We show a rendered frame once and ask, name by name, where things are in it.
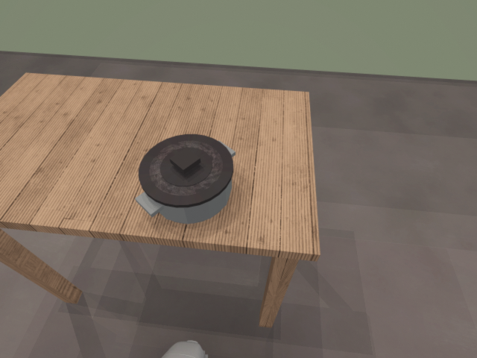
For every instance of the lid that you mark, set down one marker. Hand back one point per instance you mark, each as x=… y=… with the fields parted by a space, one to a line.
x=167 y=185

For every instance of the knob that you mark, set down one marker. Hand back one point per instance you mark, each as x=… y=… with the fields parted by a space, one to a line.
x=185 y=160

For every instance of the pot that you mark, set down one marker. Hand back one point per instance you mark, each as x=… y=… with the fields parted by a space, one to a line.
x=187 y=215

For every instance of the table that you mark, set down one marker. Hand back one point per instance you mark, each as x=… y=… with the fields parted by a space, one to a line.
x=70 y=151

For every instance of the robot left thigh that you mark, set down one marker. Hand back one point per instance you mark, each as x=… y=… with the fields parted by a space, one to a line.
x=185 y=350

